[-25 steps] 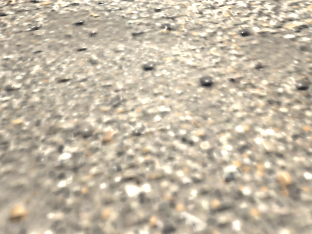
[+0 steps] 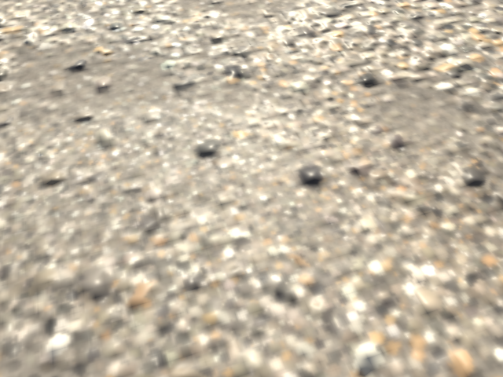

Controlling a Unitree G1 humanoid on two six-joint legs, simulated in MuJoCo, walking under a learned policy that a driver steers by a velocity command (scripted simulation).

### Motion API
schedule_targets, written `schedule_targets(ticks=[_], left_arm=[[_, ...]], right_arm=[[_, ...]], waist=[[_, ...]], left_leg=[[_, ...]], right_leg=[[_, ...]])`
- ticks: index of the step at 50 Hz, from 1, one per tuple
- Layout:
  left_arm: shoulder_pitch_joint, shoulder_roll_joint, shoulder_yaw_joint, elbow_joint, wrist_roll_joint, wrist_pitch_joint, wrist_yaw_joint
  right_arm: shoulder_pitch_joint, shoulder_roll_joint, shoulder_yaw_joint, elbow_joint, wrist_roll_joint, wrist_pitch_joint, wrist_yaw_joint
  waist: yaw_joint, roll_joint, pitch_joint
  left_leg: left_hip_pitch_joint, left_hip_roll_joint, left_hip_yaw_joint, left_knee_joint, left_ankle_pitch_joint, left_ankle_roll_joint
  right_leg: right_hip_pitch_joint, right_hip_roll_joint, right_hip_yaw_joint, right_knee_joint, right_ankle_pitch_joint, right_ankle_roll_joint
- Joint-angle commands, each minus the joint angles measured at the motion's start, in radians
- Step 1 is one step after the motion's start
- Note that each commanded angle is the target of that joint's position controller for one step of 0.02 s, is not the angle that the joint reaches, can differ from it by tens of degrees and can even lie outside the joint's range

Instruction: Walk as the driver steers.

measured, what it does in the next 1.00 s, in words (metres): walks ahead: right foot, then left foot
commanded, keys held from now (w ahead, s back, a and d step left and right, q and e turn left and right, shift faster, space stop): w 1.00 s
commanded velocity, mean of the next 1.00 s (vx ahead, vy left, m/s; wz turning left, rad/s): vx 0.50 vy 0.00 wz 0.00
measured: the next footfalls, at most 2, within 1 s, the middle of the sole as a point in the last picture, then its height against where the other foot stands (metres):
right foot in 0.30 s outside the picture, level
left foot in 0.86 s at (227, 332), level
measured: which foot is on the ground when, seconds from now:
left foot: down 0.00-0.32, up 0.34-0.84, down 0.86-1.00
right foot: up 0.00-0.28, down 0.30-0.88, up 0.90-1.00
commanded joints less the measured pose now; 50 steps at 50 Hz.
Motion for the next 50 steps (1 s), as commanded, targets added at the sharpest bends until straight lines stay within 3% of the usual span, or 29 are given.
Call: schedule_targets(ticks=[1,5,10,12,13,14,15,16,17,18,19,20,21,23,25,28,32,37,40,41,42,43,44,45,46,47,48,50], left_arm=[[0.033,0.043,0.012,-0.042,0.012,0.005,0.006],[-0.127,0.028,0.006,-0.083,0.003,-0.006,-0.005],[-0.250,0.043,0.002,-0.133,-0.010,-0.015,-0.035],[-0.228,0.065,0.009,-0.139,-0.010,-0.024,-0.046],[-0.174,0.083,0.019,-0.128,-0.009,-0.028,-0.047],[-0.049,0.117,0.040,-0.090,-0.007,-0.031,-0.044],[0.154,0.187,0.067,-0.038,-0.002,-0.033,-0.037],[0.294,0.303,0.097,-0.011,0.015,-0.024,-0.034],[0.312,0.230,0.075,-0.005,0.012,-0.022,-0.038],[0.220,0.166,0.054,-0.021,0.007,-0.025,-0.039],[0.121,0.129,0.040,-0.045,0.005,-0.022,-0.040],[0.052,0.097,0.030,-0.056,0.008,-0.021,-0.045],[0.022,0.074,0.022,-0.056,0.014,-0.023,-0.049],[0.038,0.071,0.023,-0.033,0.017,-0.028,-0.053],[0.078,0.100,0.031,-0.009,0.018,-0.031,-0.045],[0.129,0.112,0.033,0.015,0.016,-0.022,-0.027],[0.183,0.128,0.034,0.039,0.006,-0.014,-0.014],[0.252,0.137,0.042,0.086,-0.003,0.005,-0.006],[0.229,0.154,0.051,0.089,-0.006,0.018,-0.001],[0.208,0.164,0.054,0.085,-0.005,0.022,0.000],[0.189,0.152,0.049,0.080,-0.001,0.028,-0.001],[0.185,0.124,0.035,0.061,0.010,0.029,-0.001],[0.303,0.005,-0.001,0.050,0.014,0.009,-0.014],[0.292,0.029,0.002,0.067,-0.001,-0.020,-0.020],[0.196,0.118,0.026,0.038,-0.029,-0.036,-0.024],[0.122,0.129,0.028,0.017,-0.033,-0.041,-0.019],[0.085,0.122,0.034,0.011,-0.020,-0.035,-0.010],[0.124,0.081,0.039,0.020,-0.007,-0.005,-0.003]], right_arm=[[-0.041,-0.133,-0.022,-0.056,0.002,-0.017,-0.020],[0.039,-0.161,-0.026,-0.039,0.018,-0.004,-0.034],[0.113,-0.170,-0.031,-0.005,0.026,0.017,-0.036],[0.104,-0.182,-0.038,-0.003,0.027,0.027,-0.038],[0.085,-0.189,-0.039,-0.007,0.026,0.033,-0.039],[0.066,-0.178,-0.034,-0.013,0.022,0.038,-0.038],[0.054,-0.140,-0.018,-0.034,0.008,0.038,-0.038],[0.151,-0.027,0.017,-0.053,0.004,0.017,-0.029],[0.155,-0.057,0.013,-0.038,0.019,-0.011,-0.024],[0.067,-0.155,-0.013,-0.062,0.046,-0.025,-0.020],[0.001,-0.163,-0.016,-0.080,0.048,-0.027,-0.024],[-0.033,-0.149,-0.019,-0.085,0.035,-0.020,-0.030],[-0.026,-0.135,-0.025,-0.084,0.024,-0.005,-0.036],[0.009,-0.089,-0.023,-0.072,0.021,0.020,-0.038],[-0.024,-0.089,-0.027,-0.088,0.016,0.030,-0.041],[-0.143,-0.083,-0.029,-0.130,0.009,0.029,-0.040],[-0.285,-0.064,-0.022,-0.168,0.015,0.021,-0.028],[-0.408,-0.070,-0.016,-0.217,0.026,0.010,-0.002],[-0.376,-0.097,-0.025,-0.222,0.027,0.000,0.011],[-0.312,-0.120,-0.037,-0.207,0.026,-0.002,0.010],[-0.169,-0.155,-0.060,-0.162,0.024,-0.002,0.005],[0.022,-0.219,-0.084,-0.112,0.017,-0.001,-0.004],[0.150,-0.320,-0.109,-0.086,0.000,0.006,-0.009],[0.147,-0.249,-0.084,-0.085,0.009,0.007,-0.007],[0.058,-0.195,-0.067,-0.096,0.017,0.004,-0.007],[-0.037,-0.158,-0.055,-0.121,0.017,0.005,-0.008],[-0.104,-0.125,-0.045,-0.129,0.010,0.003,-0.004],[-0.135,-0.090,-0.034,-0.120,-0.004,-0.003,0.003]], waist=[[0.047,0.074,0.054],[-0.011,0.078,0.054],[-0.049,0.093,0.081],[-0.023,0.107,0.067],[0.014,0.118,0.039],[0.079,0.110,-0.031],[0.157,0.060,-0.173],[0.147,-0.185,-0.322],[0.151,-0.218,-0.386],[0.131,-0.146,-0.236],[0.100,-0.078,-0.150],[0.072,-0.022,-0.083],[0.039,-0.034,-0.051],[0.012,-0.045,-0.032],[0.007,-0.027,-0.007],[0.031,-0.015,0.019],[0.074,-0.020,0.051],[0.102,-0.021,0.098],[0.064,-0.038,0.068],[0.024,-0.053,0.025],[-0.048,-0.045,-0.057],[-0.117,0.007,-0.191],[-0.085,0.252,-0.345],[-0.089,0.283,-0.410],[-0.076,0.225,-0.250],[-0.046,0.148,-0.152],[-0.014,0.091,-0.079],[0.043,0.127,-0.043]], left_leg=[[-0.100,0.283,-0.214,-0.203,0.067,0.173],[-0.018,0.266,-0.163,-0.185,0.082,0.126],[0.142,0.327,-0.181,-0.113,0.056,0.112],[0.186,0.351,-0.194,-0.058,0.105,0.096],[0.188,0.345,-0.185,0.003,0.217,0.083],[0.169,0.299,-0.146,0.150,0.381,0.061],[0.031,0.239,-0.090,0.416,0.360,0.026],[-0.393,0.074,-0.009,0.827,-0.004,-0.056],[-0.544,0.047,-0.159,0.996,-0.422,-0.047],[-0.629,0.111,-0.184,1.060,-0.366,-0.025],[-0.611,0.168,-0.154,1.031,-0.267,-0.018],[-0.572,0.202,-0.136,0.966,-0.194,-0.024],[-0.510,0.232,-0.139,0.904,-0.144,-0.028],[-0.445,0.237,-0.122,0.861,-0.097,-0.042],[-0.491,0.240,-0.118,0.800,-0.034,-0.057],[-0.569,0.241,-0.115,0.630,0.096,-0.074],[-0.528,0.206,-0.081,0.402,0.235,-0.073],[-0.555,0.187,-0.079,0.275,0.178,-0.047],[-0.454,0.157,-0.056,0.234,0.072,-0.012],[-0.340,0.123,-0.027,0.226,0.049,0.004],[-0.147,0.086,0.003,0.212,0.056,0.028],[0.161,0.179,-0.102,0.247,0.080,0.078],[0.562,0.441,-0.563,0.183,-0.061,0.242],[0.597,0.493,-0.816,0.029,-0.138,0.268],[0.468,0.459,-0.674,0.016,-0.160,0.207],[0.305,0.423,-0.527,-0.004,-0.100,0.170],[0.153,0.381,-0.424,-0.040,-0.025,0.149],[0.002,0.322,-0.312,-0.104,0.030,0.127]], right_leg=[[-0.024,-0.043,0.003,-0.147,0.157,0.027],[0.010,0.003,-0.035,-0.429,0.306,0.035],[0.006,0.032,-0.043,-0.577,0.220,0.016],[0.062,0.048,-0.051,-0.619,0.141,-0.012],[0.148,0.072,-0.072,-0.640,0.113,-0.029],[0.313,0.105,-0.098,-0.662,0.105,-0.054],[0.604,0.023,-0.007,-0.635,0.131,-0.108],[1.016,-0.229,0.418,-0.688,0.025,-0.262],[1.061,-0.287,0.685,-0.829,-0.060,-0.300],[0.938,-0.255,0.550,-0.838,-0.068,-0.243],[0.790,-0.214,0.400,-0.856,0.003,-0.208],[0.657,-0.168,0.299,-0.895,0.072,-0.191],[0.569,-0.127,0.222,-0.931,0.115,-0.171],[0.489,-0.092,0.145,-0.974,0.197,-0.177],[0.489,-0.088,0.098,-0.994,0.287,-0.188],[0.533,-0.086,0.059,-1.007,0.328,-0.181],[0.557,-0.068,0.010,-1.028,0.261,-0.157],[0.704,-0.125,0.015,-0.980,0.255,-0.150],[0.754,-0.147,0.013,-0.898,0.403,-0.128],[0.748,-0.134,-0.001,-0.824,0.565,-0.116],[0.710,-0.087,-0.037,-0.660,0.697,-0.093],[0.536,-0.031,-0.076,-0.397,0.573,-0.059],[0.115,0.144,-0.104,0.020,0.091,0.018],[-0.025,0.179,0.053,0.184,-0.355,0.010],[-0.116,0.114,0.066,0.241,-0.310,-0.011],[-0.105,0.054,0.032,0.202,-0.210,-0.021],[-0.059,0.016,0.014,0.135,-0.135,-0.018],[0.059,-0.024,0.018,0.047,-0.060,-0.016]])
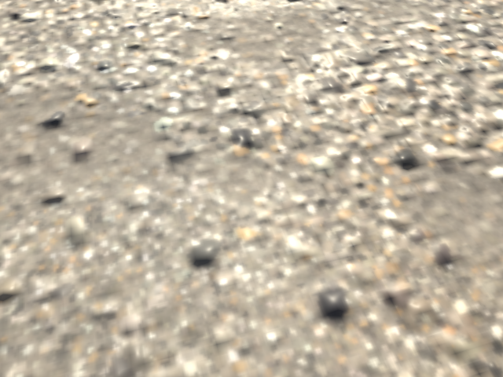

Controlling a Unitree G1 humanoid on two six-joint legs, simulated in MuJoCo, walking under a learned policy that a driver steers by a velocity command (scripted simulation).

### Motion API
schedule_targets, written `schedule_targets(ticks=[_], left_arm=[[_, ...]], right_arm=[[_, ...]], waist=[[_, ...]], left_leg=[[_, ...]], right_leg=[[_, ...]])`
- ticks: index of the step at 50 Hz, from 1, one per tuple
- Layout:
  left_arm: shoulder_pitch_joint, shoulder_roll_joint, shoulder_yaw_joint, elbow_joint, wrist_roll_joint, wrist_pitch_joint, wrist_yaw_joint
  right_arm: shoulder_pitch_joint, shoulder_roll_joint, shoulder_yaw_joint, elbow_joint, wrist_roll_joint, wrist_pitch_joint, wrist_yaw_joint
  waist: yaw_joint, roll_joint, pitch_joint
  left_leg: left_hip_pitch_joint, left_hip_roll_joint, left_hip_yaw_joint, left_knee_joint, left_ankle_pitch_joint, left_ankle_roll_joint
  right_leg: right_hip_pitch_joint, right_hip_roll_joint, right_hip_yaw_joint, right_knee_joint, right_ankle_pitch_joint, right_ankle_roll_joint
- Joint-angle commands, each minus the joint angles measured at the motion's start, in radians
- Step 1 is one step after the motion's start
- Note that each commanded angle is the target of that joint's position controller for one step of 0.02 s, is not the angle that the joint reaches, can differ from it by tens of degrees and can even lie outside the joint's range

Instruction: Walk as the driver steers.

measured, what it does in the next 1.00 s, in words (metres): walks ahead: right foot, then left foot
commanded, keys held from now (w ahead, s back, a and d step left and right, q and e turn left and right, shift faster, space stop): w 0.40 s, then w+q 0.10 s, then q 0.38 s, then no key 0.12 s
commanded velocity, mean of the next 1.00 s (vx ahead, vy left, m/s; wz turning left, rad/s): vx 0.35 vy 0.00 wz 0.21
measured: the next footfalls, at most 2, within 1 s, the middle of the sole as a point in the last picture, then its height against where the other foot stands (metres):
right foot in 0.42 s outside the picture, level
left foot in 0.92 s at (222, 351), level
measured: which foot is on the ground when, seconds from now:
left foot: down 0.00-0.44, up 0.46-0.90, down 0.92-1.00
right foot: up 0.00-0.40, down 0.42-0.92, up 0.94-1.00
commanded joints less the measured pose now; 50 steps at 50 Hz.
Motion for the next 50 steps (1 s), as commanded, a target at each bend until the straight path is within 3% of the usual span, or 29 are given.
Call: schedule_targets(ticks=[1,4,6,10,15,18,19,20,21,22,23,24,25,26,28,29,32,37,42,44,45,46,47,48,49,50], left_arm=[[0.048,0.051,0.023,-0.048,0.007,0.010,0.011],[-0.030,0.057,0.030,-0.079,0.016,0.023,0.016],[-0.105,0.054,0.031,-0.104,0.020,0.021,0.014],[-0.239,0.030,0.021,-0.140,0.015,0.012,-0.001],[-0.373,0.032,0.010,-0.190,0.004,0.002,-0.029],[-0.359,0.057,0.015,-0.203,0.001,-0.009,-0.044],[-0.306,0.078,0.024,-0.191,0.002,-0.011,-0.045],[-0.191,0.107,0.042,-0.157,0.006,-0.012,-0.042],[-0.011,0.162,0.068,-0.105,0.012,-0.013,-0.033],[0.149,0.264,0.093,-0.080,0.035,-0.012,-0.023],[0.175,0.228,0.079,-0.069,0.024,-0.007,-0.025],[0.114,0.159,0.057,-0.078,0.019,-0.009,-0.023],[0.027,0.121,0.045,-0.097,0.020,-0.010,-0.020],[-0.056,0.090,0.033,-0.105,0.028,-0.014,-0.023],[-0.126,0.047,0.021,-0.100,0.045,-0.024,-0.029],[-0.128,0.048,0.023,-0.092,0.051,-0.026,-0.027],[-0.144,0.096,0.033,-0.084,0.054,-0.023,-0.002],[-0.140,0.138,0.042,-0.081,0.039,0.015,0.043],[-0.134,0.169,0.057,-0.075,0.008,0.056,0.053],[-0.162,0.176,0.063,-0.090,-0.004,0.070,0.058],[-0.154,0.164,0.060,-0.089,-0.006,0.076,0.058],[-0.099,0.148,0.053,-0.090,0.015,0.074,0.050],[-0.081,0.063,0.026,-0.123,0.064,0.065,0.034],[-0.055,0.074,0.020,-0.117,0.044,0.056,0.016],[-0.126,0.114,0.031,-0.127,0.002,0.059,0.009],[-0.165,0.118,0.033,-0.126,-0.002,0.068,0.014]], right_arm=[[0.021,-0.081,-0.013,-0.024,-0.008,-0.017,0.003],[0.075,-0.125,-0.023,0.003,-0.007,-0.020,-0.014],[0.111,-0.130,-0.022,0.017,-0.004,-0.013,-0.027],[0.169,-0.139,-0.021,0.038,0.006,-0.005,-0.038],[0.250,-0.150,-0.027,0.083,0.014,0.014,-0.042],[0.238,-0.165,-0.036,0.092,0.018,0.028,-0.048],[0.217,-0.175,-0.040,0.087,0.019,0.031,-0.049],[0.190,-0.173,-0.038,0.081,0.019,0.036,-0.049],[0.186,-0.141,-0.025,0.070,0.014,0.037,-0.047],[0.267,-0.051,0.004,0.048,0.002,0.025,-0.040],[0.303,-0.009,0.019,0.065,0.017,0.002,-0.033],[0.222,-0.124,-0.013,0.052,0.047,-0.013,-0.032],[0.143,-0.145,-0.019,0.027,0.058,-0.017,-0.034],[0.108,-0.129,-0.022,0.024,0.048,-0.010,-0.043],[0.160,-0.089,-0.033,0.046,0.034,0.026,-0.054],[0.191,-0.061,-0.032,0.056,0.032,0.041,-0.056],[0.145,-0.056,-0.040,0.008,0.020,0.067,-0.060],[-0.001,-0.038,-0.032,-0.070,0.008,0.072,-0.030],[-0.065,-0.077,-0.045,-0.144,0.006,0.088,-0.001],[-0.019,-0.097,-0.056,-0.151,0.008,0.086,0.008],[0.053,-0.118,-0.069,-0.136,0.005,0.079,0.005],[0.118,-0.215,-0.100,-0.134,-0.002,0.073,-0.014],[0.129,-0.300,-0.110,-0.145,-0.016,0.077,-0.036],[0.139,-0.240,-0.081,-0.165,-0.024,0.070,-0.030],[0.085,-0.192,-0.069,-0.183,-0.020,0.066,-0.026],[0.016,-0.157,-0.059,-0.188,-0.002,0.065,-0.030]], waist=[[0.022,0.117,-0.057],[0.018,0.089,-0.013],[0.000,0.080,0.000],[-0.041,0.086,0.026],[-0.083,0.084,0.070],[-0.050,0.105,0.053],[-0.016,0.119,0.019],[0.049,0.119,-0.049],[0.121,0.091,-0.165],[0.125,-0.096,-0.339],[0.118,-0.245,-0.447],[0.124,-0.152,-0.318],[0.098,-0.104,-0.200],[0.062,-0.037,-0.112],[-0.007,-0.058,-0.055],[-0.026,-0.058,-0.053],[-0.051,-0.054,-0.027],[-0.005,-0.047,-0.044],[0.007,-0.057,-0.044],[-0.025,-0.057,-0.061],[-0.060,-0.019,-0.100],[-0.075,0.123,-0.167],[-0.015,0.346,-0.232],[-0.032,0.251,-0.415],[-0.044,0.166,-0.349],[-0.028,0.098,-0.254]], left_leg=[[0.137,0.250,-0.278,-0.298,0.086,0.164],[0.140,0.249,-0.222,-0.336,0.171,0.178],[0.180,0.245,-0.198,-0.341,0.199,0.167],[0.218,0.218,-0.137,-0.350,0.178,0.134],[0.367,0.271,-0.139,-0.298,0.180,0.133],[0.432,0.305,-0.145,-0.223,0.303,0.112],[0.431,0.298,-0.135,-0.166,0.444,0.100],[0.408,0.263,-0.102,-0.037,0.604,0.080],[0.277,0.205,-0.073,0.184,0.580,0.050],[-0.095,0.079,-0.021,0.583,0.195,-0.013],[-0.310,-0.031,-0.133,0.814,-0.415,-0.030],[-0.400,0.032,-0.214,0.905,-0.390,-0.009],[-0.416,0.088,-0.182,0.890,-0.301,0.003],[-0.362,0.122,-0.165,0.827,-0.227,-0.005],[-0.221,0.153,-0.170,0.745,-0.175,-0.019],[-0.186,0.144,-0.159,0.734,-0.169,-0.027],[-0.236,0.131,-0.140,0.633,-0.067,-0.054],[-0.193,0.121,-0.061,0.325,0.144,-0.064],[-0.203,0.099,-0.028,0.215,0.011,-0.029],[-0.135,0.058,0.009,0.136,-0.035,0.006],[-0.007,0.018,0.021,0.031,0.067,0.034],[0.193,0.098,-0.133,-0.015,0.498,0.089],[0.449,0.354,-0.474,0.040,1.020,0.260],[0.502,0.441,-0.621,0.000,0.872,0.373],[0.432,0.397,-0.530,-0.035,0.703,0.338],[0.346,0.342,-0.432,-0.051,0.541,0.268]], right_leg=[[-0.141,-0.094,0.036,-0.028,0.094,-0.002],[-0.228,-0.104,0.029,-0.149,0.205,0.025],[-0.282,-0.102,0.026,-0.261,0.305,0.038],[-0.254,-0.065,-0.009,-0.490,0.458,0.039],[-0.283,-0.037,-0.023,-0.627,0.404,0.023],[-0.215,-0.014,-0.034,-0.673,0.300,-0.014],[-0.120,0.014,-0.056,-0.683,0.272,-0.031],[0.048,0.051,-0.088,-0.704,0.279,-0.054],[0.334,0.020,-0.048,-0.683,0.309,-0.092],[0.755,-0.250,0.318,-0.684,0.261,-0.215],[0.878,-0.381,0.679,-0.848,0.137,-0.295],[0.767,-0.346,0.578,-0.873,0.076,-0.237],[0.615,-0.314,0.418,-0.894,0.106,-0.192],[0.451,-0.275,0.296,-0.933,0.254,-0.167],[0.276,-0.213,0.108,-0.963,0.527,-0.132],[0.237,-0.202,0.048,-0.962,0.653,-0.137],[0.209,-0.200,-0.072,-0.975,0.811,-0.150],[0.267,-0.184,-0.189,-0.960,0.763,-0.137],[0.400,-0.245,-0.182,-0.844,0.738,-0.117],[0.417,-0.237,-0.191,-0.716,0.813,-0.083],[0.388,-0.189,-0.215,-0.578,0.813,-0.047],[0.259,-0.105,-0.238,-0.355,0.597,0.027],[-0.083,0.063,-0.230,-0.017,-0.278,0.100],[-0.133,0.089,0.008,0.138,-0.402,0.099],[-0.186,0.050,0.039,0.157,-0.330,0.087],[-0.214,0.012,0.029,0.099,-0.253,0.082]])
Over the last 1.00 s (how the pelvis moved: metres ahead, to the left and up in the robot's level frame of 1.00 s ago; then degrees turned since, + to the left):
0.55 -0.01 -0.01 1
